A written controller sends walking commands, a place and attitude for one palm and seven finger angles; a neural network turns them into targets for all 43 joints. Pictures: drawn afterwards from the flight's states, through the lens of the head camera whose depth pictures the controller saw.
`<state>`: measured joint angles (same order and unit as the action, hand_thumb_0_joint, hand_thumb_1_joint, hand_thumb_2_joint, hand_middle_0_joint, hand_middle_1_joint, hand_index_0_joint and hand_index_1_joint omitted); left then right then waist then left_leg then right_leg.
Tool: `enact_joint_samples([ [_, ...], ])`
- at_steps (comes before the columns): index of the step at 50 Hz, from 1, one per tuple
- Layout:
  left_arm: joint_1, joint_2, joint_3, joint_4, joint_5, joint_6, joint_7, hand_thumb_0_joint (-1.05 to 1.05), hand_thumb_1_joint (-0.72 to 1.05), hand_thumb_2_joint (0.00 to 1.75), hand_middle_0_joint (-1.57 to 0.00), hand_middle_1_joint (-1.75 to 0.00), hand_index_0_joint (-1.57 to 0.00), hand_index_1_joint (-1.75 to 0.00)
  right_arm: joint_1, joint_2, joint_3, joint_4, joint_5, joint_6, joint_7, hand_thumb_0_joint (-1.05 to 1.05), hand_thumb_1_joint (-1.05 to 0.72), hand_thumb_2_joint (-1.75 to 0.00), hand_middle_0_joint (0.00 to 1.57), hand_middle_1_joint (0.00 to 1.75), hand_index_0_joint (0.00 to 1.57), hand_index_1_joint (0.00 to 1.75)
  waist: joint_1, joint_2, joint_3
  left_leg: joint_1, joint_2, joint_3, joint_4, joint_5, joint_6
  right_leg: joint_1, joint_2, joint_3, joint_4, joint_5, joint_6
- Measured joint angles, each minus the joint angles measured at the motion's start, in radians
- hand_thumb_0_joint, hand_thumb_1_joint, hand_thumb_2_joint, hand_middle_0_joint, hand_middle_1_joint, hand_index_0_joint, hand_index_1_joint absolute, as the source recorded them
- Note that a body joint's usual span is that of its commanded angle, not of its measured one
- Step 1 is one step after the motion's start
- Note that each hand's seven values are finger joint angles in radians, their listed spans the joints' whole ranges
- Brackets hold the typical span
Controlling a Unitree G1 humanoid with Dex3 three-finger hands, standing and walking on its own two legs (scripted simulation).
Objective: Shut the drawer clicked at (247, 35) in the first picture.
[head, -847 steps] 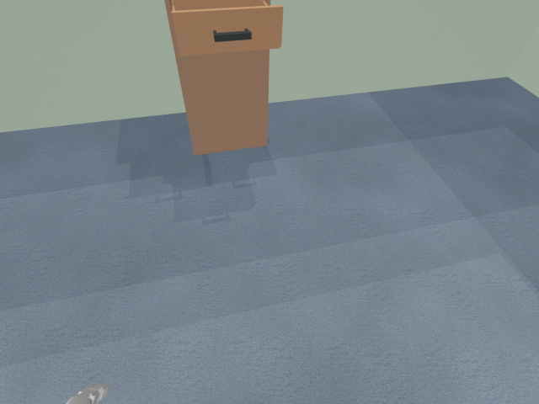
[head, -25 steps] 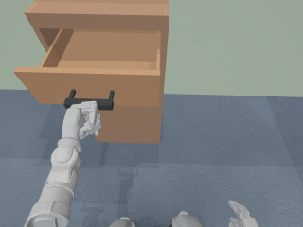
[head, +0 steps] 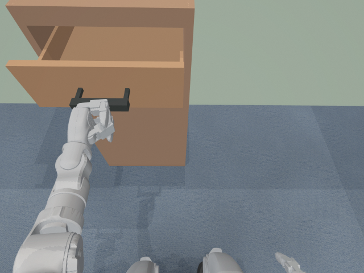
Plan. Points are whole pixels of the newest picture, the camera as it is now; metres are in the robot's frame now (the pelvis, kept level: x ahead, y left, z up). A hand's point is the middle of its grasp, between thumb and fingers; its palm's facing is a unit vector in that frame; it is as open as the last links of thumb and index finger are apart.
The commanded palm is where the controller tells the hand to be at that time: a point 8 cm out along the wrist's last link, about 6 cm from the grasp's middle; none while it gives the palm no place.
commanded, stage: push the drawer shut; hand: left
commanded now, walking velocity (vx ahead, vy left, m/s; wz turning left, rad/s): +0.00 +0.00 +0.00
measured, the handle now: (102, 98) +0.50 +0.19 +0.06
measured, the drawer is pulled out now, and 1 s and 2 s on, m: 0.14 0.01 0.00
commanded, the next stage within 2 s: pull the fist back off the drawer in 1.46 s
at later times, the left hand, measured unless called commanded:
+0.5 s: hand (116, 100) +0.49 +0.15 +0.06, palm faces -0.01 -1.00 -0.04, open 3.4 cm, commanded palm +0.48 +0.20 +0.06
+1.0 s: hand (119, 82) +0.55 +0.15 +0.06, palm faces +0.00 -1.00 -0.04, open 3.3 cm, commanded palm +0.54 +0.20 +0.06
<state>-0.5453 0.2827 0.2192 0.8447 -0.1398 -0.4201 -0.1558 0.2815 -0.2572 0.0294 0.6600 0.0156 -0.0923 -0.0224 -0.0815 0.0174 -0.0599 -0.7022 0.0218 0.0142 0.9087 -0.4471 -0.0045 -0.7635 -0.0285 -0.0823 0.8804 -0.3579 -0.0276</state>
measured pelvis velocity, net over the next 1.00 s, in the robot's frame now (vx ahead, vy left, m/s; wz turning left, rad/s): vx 0.00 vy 0.02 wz -0.03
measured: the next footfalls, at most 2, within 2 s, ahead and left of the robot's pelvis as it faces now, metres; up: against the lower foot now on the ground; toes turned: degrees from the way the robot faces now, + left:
none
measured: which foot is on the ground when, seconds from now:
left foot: down 0.00-1.00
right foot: down 0.00-1.00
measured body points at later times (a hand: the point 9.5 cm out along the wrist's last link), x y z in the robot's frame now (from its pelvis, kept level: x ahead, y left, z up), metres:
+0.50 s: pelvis -0.01 +0.01 -0.01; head +0.12 +0.01 +0.42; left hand +0.49 +0.21 +0.06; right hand +0.01 -0.26 -0.13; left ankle +0.00 +0.12 -0.69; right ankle +0.04 -0.10 -0.69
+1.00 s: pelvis +0.00 +0.02 -0.02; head +0.16 +0.02 +0.40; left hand +0.55 +0.21 +0.06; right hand -0.02 -0.24 -0.13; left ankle +0.00 +0.12 -0.69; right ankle +0.04 -0.10 -0.69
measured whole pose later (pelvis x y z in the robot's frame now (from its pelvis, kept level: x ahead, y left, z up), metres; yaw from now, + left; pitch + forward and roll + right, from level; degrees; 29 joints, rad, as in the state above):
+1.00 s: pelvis +0.00 +0.02 -0.02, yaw -2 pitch +24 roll -2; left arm -1.05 0.51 0.40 1.27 -0.01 -0.41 -0.13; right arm 0.39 -0.27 0.06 0.64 -0.05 0.01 0.02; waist -0.23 0.03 -0.08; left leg -0.95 0.04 0.01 1.02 -0.48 0.02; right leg -0.99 -0.01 -0.08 0.94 -0.36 -0.01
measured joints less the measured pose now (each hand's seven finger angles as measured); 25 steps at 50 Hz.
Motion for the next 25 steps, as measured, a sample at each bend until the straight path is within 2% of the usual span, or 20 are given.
enact_joint_samples([
  [10, -0.148, 0.048, 0.053, 0.159, 0.012, -0.021, -0.019, 0.06, 0.81, 0.92, -1.4, -1.6, -1.4, -1.6, 0.018, -0.006, 0.005, 0.005, -0.008, 0.016, 0.006, 0.0, -0.91, -0.89, 0.2, 0.3, 0.21, 0.3, -0.027, -0.002, -0.008, -0.064, 0.002, 0.001, 0.032, -0.004, 0.003, -0.062, 0.001, 0.002, 0.024, 0.002, 0.001],
  [25, -0.303, 0.11, 0.114, 0.281, 0.056, -0.019, 0.006, 0.06, 0.84, 0.93, -1.4, -1.6, -1.4, -1.6, 0.078, -0.013, 0.004, 0.002, -0.031, 0.052, 0.024, 0.0, -0.91, -0.89, 0.2, 0.3, 0.2, 0.3, -0.078, 0.002, -0.02, -0.158, 0.009, 0.008, 0.078, -0.016, 0.011, -0.152, 0.007, 0.01, 0.052, 0.005, 0.007],
])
